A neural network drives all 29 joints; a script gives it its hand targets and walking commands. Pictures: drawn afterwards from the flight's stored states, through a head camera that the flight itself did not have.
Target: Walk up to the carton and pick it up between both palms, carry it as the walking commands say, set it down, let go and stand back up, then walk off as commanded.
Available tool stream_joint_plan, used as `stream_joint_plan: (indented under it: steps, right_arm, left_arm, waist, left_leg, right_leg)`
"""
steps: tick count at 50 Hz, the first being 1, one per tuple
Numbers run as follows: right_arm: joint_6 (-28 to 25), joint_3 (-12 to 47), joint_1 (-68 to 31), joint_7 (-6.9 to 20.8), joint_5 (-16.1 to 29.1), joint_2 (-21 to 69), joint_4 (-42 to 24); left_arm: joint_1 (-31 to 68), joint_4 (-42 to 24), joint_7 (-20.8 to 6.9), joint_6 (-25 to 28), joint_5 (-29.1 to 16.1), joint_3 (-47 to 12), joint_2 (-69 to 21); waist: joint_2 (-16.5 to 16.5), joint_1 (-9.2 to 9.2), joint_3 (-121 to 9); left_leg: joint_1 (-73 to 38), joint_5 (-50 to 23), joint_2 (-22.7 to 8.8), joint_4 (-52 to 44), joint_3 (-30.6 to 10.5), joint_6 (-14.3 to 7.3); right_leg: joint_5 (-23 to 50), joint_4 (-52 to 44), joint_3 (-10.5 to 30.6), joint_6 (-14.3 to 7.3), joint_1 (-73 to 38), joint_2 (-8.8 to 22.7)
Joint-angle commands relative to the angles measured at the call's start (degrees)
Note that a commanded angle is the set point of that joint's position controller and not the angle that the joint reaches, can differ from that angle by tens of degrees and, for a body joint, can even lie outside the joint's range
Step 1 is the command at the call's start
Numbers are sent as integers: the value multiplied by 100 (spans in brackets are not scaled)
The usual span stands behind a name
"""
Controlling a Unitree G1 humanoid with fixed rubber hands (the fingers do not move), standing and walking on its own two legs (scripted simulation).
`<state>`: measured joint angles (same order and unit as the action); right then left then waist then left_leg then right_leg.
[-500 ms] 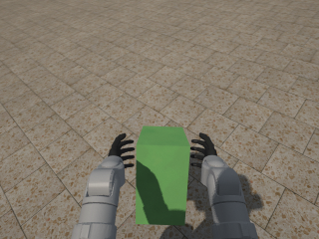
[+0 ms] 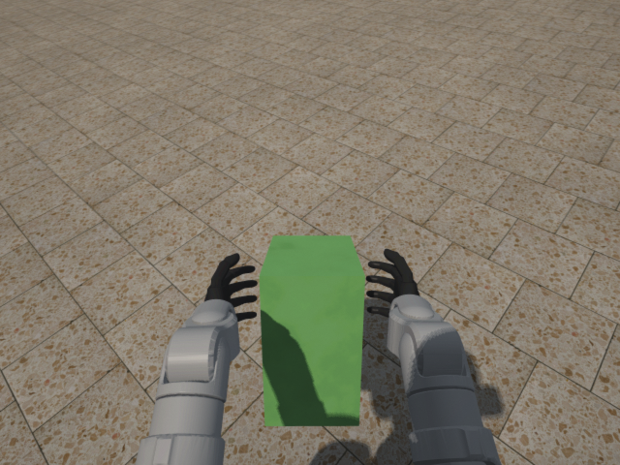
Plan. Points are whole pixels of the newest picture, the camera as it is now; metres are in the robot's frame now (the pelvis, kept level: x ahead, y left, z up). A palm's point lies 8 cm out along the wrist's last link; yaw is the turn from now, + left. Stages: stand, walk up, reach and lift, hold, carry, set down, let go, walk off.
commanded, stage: carry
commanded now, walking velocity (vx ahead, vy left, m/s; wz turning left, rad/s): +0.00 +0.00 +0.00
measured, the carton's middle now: (311, 321) +0.38 -0.01 -0.08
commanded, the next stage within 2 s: none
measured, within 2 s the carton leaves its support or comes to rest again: neither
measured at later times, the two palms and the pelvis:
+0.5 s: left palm (255, 191) +0.53 +0.06 +0.08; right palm (396, 184) +0.54 -0.17 +0.07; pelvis +0.22 -0.05 +0.01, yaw +3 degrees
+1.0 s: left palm (252, 133) +0.71 +0.08 +0.09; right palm (364, 116) +0.75 -0.15 +0.08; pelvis +0.43 -0.08 -0.01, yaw +10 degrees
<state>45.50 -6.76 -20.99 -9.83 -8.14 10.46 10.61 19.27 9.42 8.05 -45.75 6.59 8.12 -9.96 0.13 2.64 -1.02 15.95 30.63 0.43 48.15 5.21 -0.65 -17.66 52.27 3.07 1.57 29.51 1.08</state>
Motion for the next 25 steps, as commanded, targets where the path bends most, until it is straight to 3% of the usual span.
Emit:
stream_joint_plan:
  steps: [1,2,3,4,5,6,7,9,11,12,14,15,17,18,19,20,21,22,23,24,25]
  right_arm:
    - [-205,3892,-2893,1415,1568,6141,-572]
    - [-294,4137,-2837,1426,1744,6154,-978]
    - [-327,4283,-3184,1452,1913,6153,-1203]
    - [-309,4247,-3228,1496,1912,6166,-990]
    - [-341,4241,-3359,1502,1932,6142,-1032]
    - [-347,4285,-3504,1507,1995,6128,-1310]
    - [-328,4301,-3579,1487,2020,6092,-1423]
    - [-282,4198,-3282,1446,1897,6093,-1322]
    - [-295,4220,-3157,1438,1927,6116,-1505]
    - [-305,4208,-3166,1439,1903,6094,-1583]
    - [-312,4128,-3155,1454,1848,6079,-1505]
    - [-319,4091,-3239,1463,1815,6048,-1478]
    - [-241,4052,-3481,1470,1968,5951,-1634]
    - [-126,3905,-3410,1475,2053,5744,-1583]
    - [126,4489,-3837,1319,2860,5679,-3037]
    - [487,4550,-3501,1312,2982,5718,-3102]
    - [751,4347,-3055,1314,2763,5789,-2627]
    - [940,4321,-2969,1268,2652,5815,-2475]
    - [1113,4345,-3122,1239,2686,5689,-2661]
    - [1252,4342,-3034,1179,2648,5619,-2685]
    - [1324,4419,-3445,1134,2782,5566,-2959]
  left_arm:
    - [3595,-586,-1613,505,-1305,-3036,-5494]
    - [2992,-626,-1555,509,-1207,-3187,-5657]
    - [3363,-971,-1544,532,-1363,-3290,-5648]
    - [3528,-980,-1527,521,-1329,-3261,-5637]
    - [3708,-1187,-1528,575,-1330,-3283,-5553]
    - [3740,-1360,-1524,550,-1409,-3375,-5625]
    - [3799,-1464,-1520,530,-1503,-3488,-5658]
    - [3829,-1572,-1527,510,-1589,-3588,-5668]
    - [3600,-1764,-1500,509,-1560,-3623,-5638]
    - [3762,-1945,-1496,508,-1591,-3714,-5642]
    - [4028,-2095,-1491,488,-1550,-3731,-5602]
    - [3870,-1884,-1492,446,-1464,-3677,-5587]
    - [4068,-2013,-1421,337,-1579,-3682,-5451]
    - [4234,-2232,-1354,216,-1713,-3646,-5279]
    - [4630,-3862,-1246,-140,-2490,-4215,-5230]
    - [4624,-4096,-1223,-487,-2736,-4429,-5383]
    - [3919,-3476,-1277,-735,-2564,-4325,-5651]
    - [3600,-3096,-1319,-934,-2416,-4264,-5610]
    - [3525,-3066,-1298,-1094,-2320,-4116,-5408]
    - [3252,-2829,-1295,-1245,-2304,-4015,-5353]
    - [3779,-3058,-1281,-1309,-2522,-4044,-5317]
  waist:
    - [-2174,-145,-3491]
    - [-2105,-363,-3462]
    - [-1719,-351,-3443]
    - [-1280,-380,-3284]
    - [-1120,-399,-3269]
    - [-1335,-392,-3124]
    - [-1268,-385,-3181]
    - [-1463,-403,-3208]
    - [-1210,-441,-3301]
    - [-1061,-426,-3236]
    - [-634,-296,-3032]
    - [-570,-262,-2904]
    - [-889,-219,-2862]
    - [-668,-78,-2954]
    - [263,196,-3367]
    - [1547,324,-3470]
    - [1895,29,-3324]
    - [1436,-7,-2892]
    - [1122,27,-2595]
    - [903,-2,-2355]
    - [894,-131,-2337]
  left_leg:
    - [2107,363,70,2071,-571,136]
    - [2530,247,55,2375,-519,147]
    - [2721,149,10,2565,-482,69]
    - [3080,158,-31,2629,-377,55]
    - [3194,103,-46,2624,-366,-3]
    - [3243,-30,-52,2541,-265,-63]
    - [3241,36,-36,2370,-194,-105]
    - [3340,24,31,1892,-27,-166]
    - [3187,-444,74,1182,178,-223]
    - [2926,-770,162,807,403,-210]
    - [1822,-1658,355,-249,694,-181]
    - [1388,-2015,549,-546,857,-150]
    - [655,-2618,516,-997,594,-314]
    - [-226,-3505,174,-1352,23,-733]
    - [-1875,-7109,-523,-1420,-884,-1334]
    - [-3384,-10288,-1492,-1030,-2562,-2041]
    - [-3496,-11059,-2119,-1044,-3491,-2411]
    - [-2920,-9738,-2157,-1073,-3619,-2265]
    - [-2805,-8993,-1973,-1019,-3582,-1991]
    - [-2473,-8492,-1892,-872,-3589,-1712]
    - [-2188,-8400,-1565,-682,-3077,-1320]
  right_leg:
    - [11208,-1463,1783,-416,-5195,2107]
    - [10749,-1268,1466,-455,-5578,1840]
    - [10169,-1276,1399,-309,-5722,1715]
    - [9969,-1317,1379,-176,-5713,1618]
    - [9703,-1446,1410,72,-5624,1543]
    - [9611,-1582,1249,187,-5425,1431]
    - [9475,-1603,1202,181,-5491,1410]
    - [9380,-1647,947,247,-5699,1280]
    - [9310,-1585,684,212,-5868,1258]
    - [9230,-1630,384,309,-5642,1098]
    - [9022,-1508,-229,384,-4609,843]
    - [9119,-1310,-358,440,-4216,733]
    - [8941,-496,-431,443,-3754,759]
    - [8517,461,-500,665,-3065,620]
    - [6459,1881,-649,976,-1727,167]
    - [1751,3155,-264,956,261,-432]
    - [-2399,2959,385,610,770,-702]
    - [-2910,2396,1047,385,941,-68]
    - [-3355,1833,901,329,1492,67]
    - [-3468,784,1129,182,1552,331]
    - [-2866,-841,978,107,1022,529]
